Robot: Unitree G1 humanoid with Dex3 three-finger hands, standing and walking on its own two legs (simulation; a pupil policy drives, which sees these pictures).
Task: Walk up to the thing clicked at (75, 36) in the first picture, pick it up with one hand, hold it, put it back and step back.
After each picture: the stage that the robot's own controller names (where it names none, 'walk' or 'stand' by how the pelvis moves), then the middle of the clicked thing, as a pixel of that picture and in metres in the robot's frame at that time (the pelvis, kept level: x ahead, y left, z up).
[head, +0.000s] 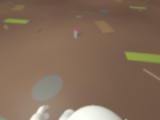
stand; (75, 33) +1.98 +0.43 -0.65
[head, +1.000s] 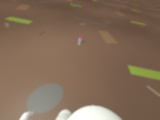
walk; (79, 40) +1.87 +0.21 -0.63
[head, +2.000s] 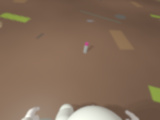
walk; (85, 48) +1.30 +0.04 -0.64
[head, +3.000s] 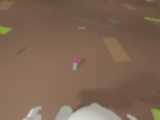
walk; (75, 64) +0.86 +0.16 -0.64
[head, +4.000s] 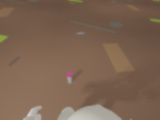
walk; (69, 78) +0.61 +0.23 -0.65
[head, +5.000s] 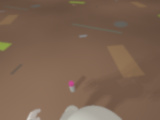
walk; (71, 86) +0.47 +0.22 -0.63
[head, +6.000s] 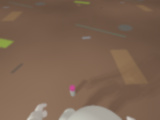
stand; (72, 91) +0.41 +0.19 -0.65
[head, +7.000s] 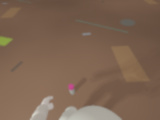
stand; (71, 89) +0.39 +0.20 -0.64
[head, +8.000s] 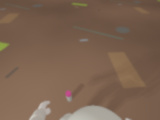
stand; (69, 96) +0.35 +0.21 -0.65
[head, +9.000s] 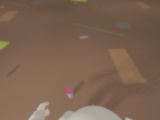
stand; (70, 93) +0.37 +0.22 -0.65
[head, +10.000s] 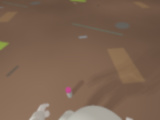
stand; (69, 92) +0.37 +0.24 -0.65
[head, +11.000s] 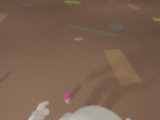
stand; (67, 98) +0.31 +0.23 -0.64
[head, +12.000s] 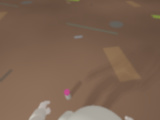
stand; (67, 94) +0.34 +0.23 -0.65
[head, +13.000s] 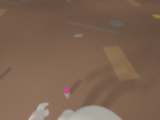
stand; (67, 92) +0.35 +0.24 -0.65
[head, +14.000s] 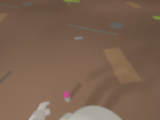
stand; (67, 97) +0.32 +0.23 -0.65
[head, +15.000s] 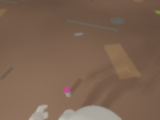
stand; (67, 92) +0.34 +0.25 -0.65
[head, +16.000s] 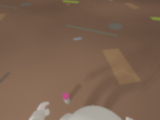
stand; (66, 98) +0.30 +0.24 -0.65
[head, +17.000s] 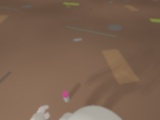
stand; (66, 96) +0.33 +0.25 -0.65
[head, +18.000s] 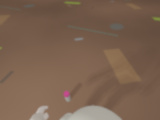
stand; (67, 96) +0.34 +0.24 -0.66
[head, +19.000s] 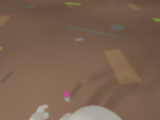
stand; (67, 96) +0.34 +0.24 -0.66
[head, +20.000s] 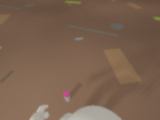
stand; (67, 96) +0.33 +0.24 -0.66
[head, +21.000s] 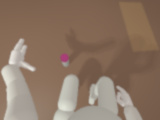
go down; (65, 60) +0.44 +0.20 -0.36
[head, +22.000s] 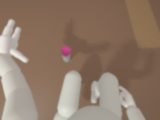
go down; (66, 55) +0.47 +0.18 -0.28
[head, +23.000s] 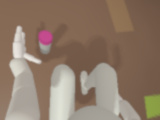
close in; (45, 44) +0.48 +0.22 -0.18
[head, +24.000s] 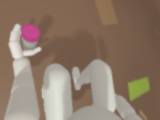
close; (30, 41) +0.47 +0.24 -0.18
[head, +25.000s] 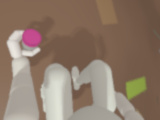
lift; (30, 44) +0.44 +0.24 -0.18
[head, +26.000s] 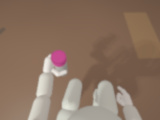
lift; (61, 65) +0.33 +0.19 -0.01
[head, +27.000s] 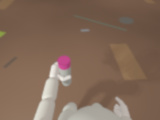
hold; (65, 72) +0.31 +0.17 +0.02
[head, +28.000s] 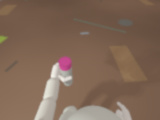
hold; (66, 73) +0.31 +0.16 +0.03
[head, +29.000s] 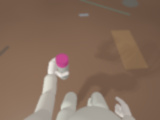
crouch; (63, 68) +0.34 +0.17 -0.03
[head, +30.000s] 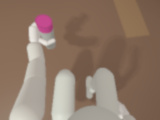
lower; (48, 35) +0.52 +0.22 -0.04
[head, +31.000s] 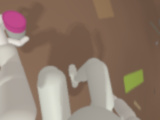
lower; (16, 33) +0.50 +0.26 -0.18
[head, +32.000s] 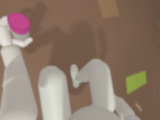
lower; (21, 34) +0.49 +0.25 -0.19
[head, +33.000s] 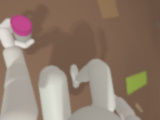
lower; (23, 36) +0.48 +0.24 -0.19
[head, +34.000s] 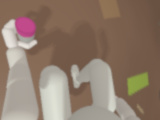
lower; (26, 36) +0.48 +0.23 -0.19
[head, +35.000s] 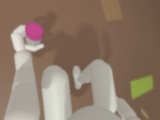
open; (33, 40) +0.47 +0.22 -0.19
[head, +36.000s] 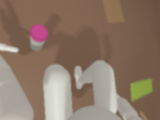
rise; (37, 40) +0.46 +0.21 -0.19
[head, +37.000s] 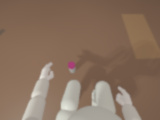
walk; (72, 67) +0.44 +0.15 -0.40
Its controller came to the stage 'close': yes
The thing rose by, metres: 0.69
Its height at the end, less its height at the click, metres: +0.00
